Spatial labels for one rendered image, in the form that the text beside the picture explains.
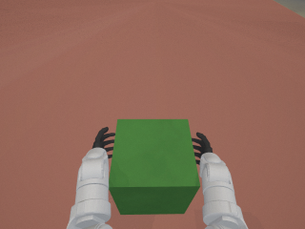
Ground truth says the robot right hand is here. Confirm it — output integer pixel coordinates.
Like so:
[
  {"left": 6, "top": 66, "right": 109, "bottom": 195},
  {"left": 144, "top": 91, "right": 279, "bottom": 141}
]
[{"left": 192, "top": 132, "right": 213, "bottom": 165}]

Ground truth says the left robot forearm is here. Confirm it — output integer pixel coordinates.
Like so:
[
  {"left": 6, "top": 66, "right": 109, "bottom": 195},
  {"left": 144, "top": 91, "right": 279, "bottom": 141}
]
[{"left": 66, "top": 147, "right": 112, "bottom": 229}]

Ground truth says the right robot forearm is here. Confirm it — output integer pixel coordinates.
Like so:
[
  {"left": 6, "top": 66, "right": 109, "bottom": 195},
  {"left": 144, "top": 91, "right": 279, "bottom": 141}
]
[{"left": 199, "top": 152, "right": 248, "bottom": 229}]

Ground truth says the carton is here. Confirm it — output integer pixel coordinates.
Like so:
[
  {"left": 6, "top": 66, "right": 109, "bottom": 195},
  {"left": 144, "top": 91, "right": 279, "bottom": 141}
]
[{"left": 109, "top": 119, "right": 200, "bottom": 215}]

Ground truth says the robot left hand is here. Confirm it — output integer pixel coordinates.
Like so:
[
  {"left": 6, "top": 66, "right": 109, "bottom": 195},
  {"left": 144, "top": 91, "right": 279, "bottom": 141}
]
[{"left": 92, "top": 127, "right": 115, "bottom": 158}]

